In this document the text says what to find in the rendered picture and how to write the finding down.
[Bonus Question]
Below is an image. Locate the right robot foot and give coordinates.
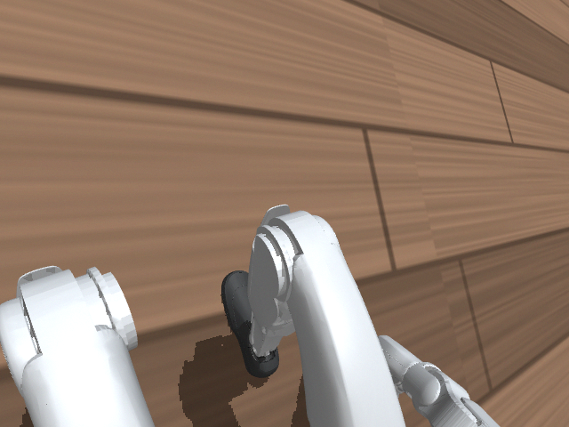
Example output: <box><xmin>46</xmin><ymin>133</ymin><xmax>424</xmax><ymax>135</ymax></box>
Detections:
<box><xmin>221</xmin><ymin>270</ymin><xmax>279</xmax><ymax>378</ymax></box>

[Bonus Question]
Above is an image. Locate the right robot arm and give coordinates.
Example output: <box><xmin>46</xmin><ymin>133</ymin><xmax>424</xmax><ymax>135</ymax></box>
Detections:
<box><xmin>402</xmin><ymin>362</ymin><xmax>500</xmax><ymax>427</ymax></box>

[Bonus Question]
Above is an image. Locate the right robot hand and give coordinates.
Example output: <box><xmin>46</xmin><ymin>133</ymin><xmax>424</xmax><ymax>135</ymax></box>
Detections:
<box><xmin>378</xmin><ymin>335</ymin><xmax>422</xmax><ymax>398</ymax></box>

